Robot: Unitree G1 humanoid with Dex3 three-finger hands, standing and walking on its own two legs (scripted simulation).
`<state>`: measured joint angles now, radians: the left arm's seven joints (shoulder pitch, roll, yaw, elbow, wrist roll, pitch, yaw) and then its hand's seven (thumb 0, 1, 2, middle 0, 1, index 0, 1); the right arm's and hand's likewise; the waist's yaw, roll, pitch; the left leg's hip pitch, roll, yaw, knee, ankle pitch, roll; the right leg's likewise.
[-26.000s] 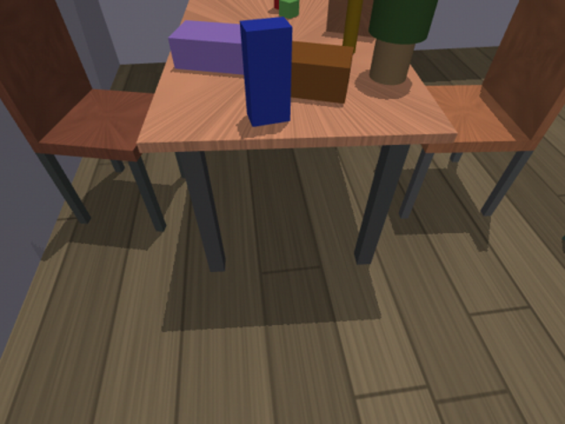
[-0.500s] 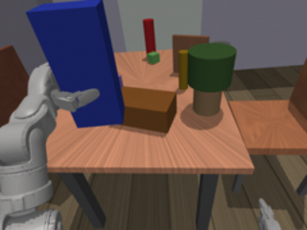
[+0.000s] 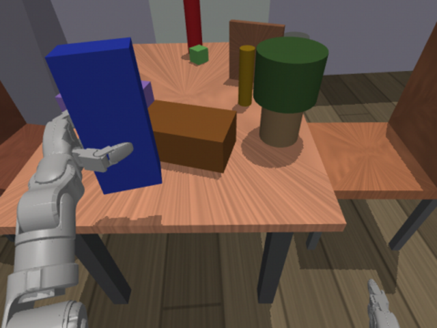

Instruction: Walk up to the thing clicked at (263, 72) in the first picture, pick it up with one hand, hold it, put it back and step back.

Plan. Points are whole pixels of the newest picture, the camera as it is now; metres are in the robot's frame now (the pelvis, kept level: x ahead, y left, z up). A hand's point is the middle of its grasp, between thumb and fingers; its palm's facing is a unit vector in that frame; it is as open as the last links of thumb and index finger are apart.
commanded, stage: crouch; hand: left
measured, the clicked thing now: (116, 122) +0.40 +0.18 +0.22
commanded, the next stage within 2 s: lower in 0.74 s
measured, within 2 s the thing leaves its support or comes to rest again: rests again in 1.52 s
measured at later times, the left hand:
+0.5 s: hand (107, 143) +0.44 +0.22 +0.15, palm faces +0.28 -0.96 +0.00, open 10.9 cm
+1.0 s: hand (109, 148) +0.45 +0.23 +0.12, palm faces +0.29 -0.96 +0.00, open 10.9 cm
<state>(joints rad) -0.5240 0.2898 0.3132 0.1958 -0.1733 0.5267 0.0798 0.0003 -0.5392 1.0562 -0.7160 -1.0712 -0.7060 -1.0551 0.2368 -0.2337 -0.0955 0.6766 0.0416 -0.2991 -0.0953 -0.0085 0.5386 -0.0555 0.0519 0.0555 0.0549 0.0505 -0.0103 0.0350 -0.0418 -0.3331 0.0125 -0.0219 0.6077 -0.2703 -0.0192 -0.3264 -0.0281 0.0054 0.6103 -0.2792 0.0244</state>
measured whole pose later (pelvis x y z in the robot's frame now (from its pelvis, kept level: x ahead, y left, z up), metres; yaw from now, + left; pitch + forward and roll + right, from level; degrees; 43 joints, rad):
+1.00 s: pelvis +0.03 +0.00 +0.00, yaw -1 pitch +5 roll -1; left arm -0.59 0.36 0.35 0.74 -0.15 -0.03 0.01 0.00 -0.54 1.06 -0.71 -1.08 -0.70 -1.06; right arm 0.25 -0.21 -0.05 0.57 0.01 -0.17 -0.07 -0.01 0.51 -0.06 0.05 0.06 0.06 0.05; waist -0.05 0.01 -0.06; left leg -0.42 0.03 -0.02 0.63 -0.31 -0.02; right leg -0.40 -0.02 0.01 0.60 -0.30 0.03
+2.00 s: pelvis +0.01 +0.01 -0.04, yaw -1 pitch +14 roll -2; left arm -0.65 0.41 0.39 0.91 -0.13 -0.29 -0.04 0.00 -0.55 1.06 -0.73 -1.06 -0.72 -1.04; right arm 0.33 -0.22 -0.04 0.31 -0.01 -0.05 -0.02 -0.01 0.50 -0.06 0.05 0.06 0.06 0.05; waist -0.08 0.00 -0.11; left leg -0.74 0.03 -0.03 0.90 -0.41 -0.01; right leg -0.71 -0.01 0.01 0.86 -0.39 0.03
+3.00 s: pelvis +0.03 +0.01 -0.02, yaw -1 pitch +11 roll -1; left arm -0.78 0.70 0.45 1.02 -0.10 -0.03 -0.21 -0.01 -0.60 0.01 -0.07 -0.05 -0.09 -0.03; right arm 0.30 -0.27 -0.06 0.40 0.05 -0.02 -0.04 -0.01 0.54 -0.05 0.06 0.06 0.06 0.05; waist -0.07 0.03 -0.12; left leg -0.61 0.03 -0.02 0.81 -0.39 -0.01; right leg -0.59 -0.01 0.01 0.76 -0.37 0.03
